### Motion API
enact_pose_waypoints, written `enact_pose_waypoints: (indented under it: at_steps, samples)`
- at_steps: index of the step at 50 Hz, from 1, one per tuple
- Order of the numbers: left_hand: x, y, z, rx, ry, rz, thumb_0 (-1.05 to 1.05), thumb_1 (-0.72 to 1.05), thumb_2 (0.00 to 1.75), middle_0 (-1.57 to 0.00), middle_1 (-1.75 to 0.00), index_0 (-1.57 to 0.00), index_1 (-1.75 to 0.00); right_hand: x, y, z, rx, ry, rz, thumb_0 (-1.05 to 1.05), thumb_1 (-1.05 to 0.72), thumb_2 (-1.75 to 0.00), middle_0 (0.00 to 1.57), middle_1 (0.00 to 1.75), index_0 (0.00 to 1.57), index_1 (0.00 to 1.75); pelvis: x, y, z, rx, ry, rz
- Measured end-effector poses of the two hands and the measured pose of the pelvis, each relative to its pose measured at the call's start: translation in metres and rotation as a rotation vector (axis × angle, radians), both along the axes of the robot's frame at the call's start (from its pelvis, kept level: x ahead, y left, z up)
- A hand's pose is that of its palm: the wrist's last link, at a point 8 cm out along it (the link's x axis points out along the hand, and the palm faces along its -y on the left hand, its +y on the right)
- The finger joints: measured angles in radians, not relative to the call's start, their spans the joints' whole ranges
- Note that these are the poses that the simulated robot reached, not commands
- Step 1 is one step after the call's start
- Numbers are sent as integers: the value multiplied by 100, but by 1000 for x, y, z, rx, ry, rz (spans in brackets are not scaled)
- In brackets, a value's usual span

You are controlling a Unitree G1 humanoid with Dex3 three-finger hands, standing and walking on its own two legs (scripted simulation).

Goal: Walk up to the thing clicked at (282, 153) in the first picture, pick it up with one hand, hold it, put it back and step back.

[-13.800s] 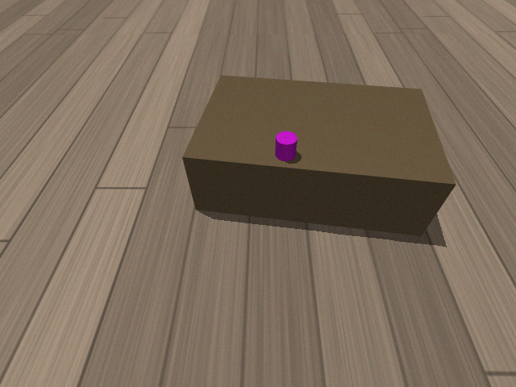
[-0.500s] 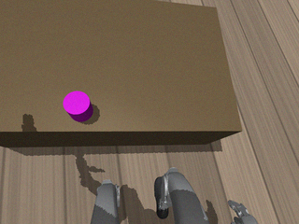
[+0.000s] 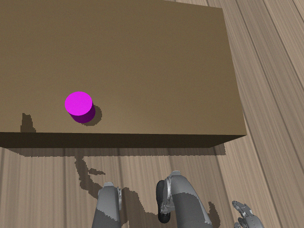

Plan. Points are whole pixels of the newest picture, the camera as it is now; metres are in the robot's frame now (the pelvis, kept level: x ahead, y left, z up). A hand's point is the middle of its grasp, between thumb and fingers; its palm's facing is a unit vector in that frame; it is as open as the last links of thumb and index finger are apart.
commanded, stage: go down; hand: left
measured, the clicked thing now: (81, 108) +0.49 +0.21 -0.24
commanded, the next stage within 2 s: approach in 1.04 s
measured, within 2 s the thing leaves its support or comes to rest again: neither
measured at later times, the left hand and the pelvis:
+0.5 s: hand out of the picture +0.44 +0.42 +0.07, palm faces +0.31 -0.95 +0.00, open 17.6 cm; pelvis +0.00 +0.00 +0.00, yaw +0 degrees
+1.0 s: hand out of the picture +0.44 +0.42 +0.07, palm faces +0.30 -0.95 +0.00, open 17.5 cm; pelvis +0.00 +0.00 -0.01, yaw +0 degrees
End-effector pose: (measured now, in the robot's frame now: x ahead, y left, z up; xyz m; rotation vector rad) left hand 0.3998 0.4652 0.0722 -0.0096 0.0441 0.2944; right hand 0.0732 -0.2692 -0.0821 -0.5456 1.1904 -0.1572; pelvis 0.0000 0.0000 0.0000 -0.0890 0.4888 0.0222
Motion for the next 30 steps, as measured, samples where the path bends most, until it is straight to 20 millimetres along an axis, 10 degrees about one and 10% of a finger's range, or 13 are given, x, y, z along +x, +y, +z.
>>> enact_pose_waypoints:
  at_steps: [30]
  samples:
    - [2,2,5,14,-11,23,-2,-57,7,-5,-7,-5,-8,-14,1,-1,1,19,-26,0,-90,-90,21,30,20,30,-3,0,-2,1,-2,-4]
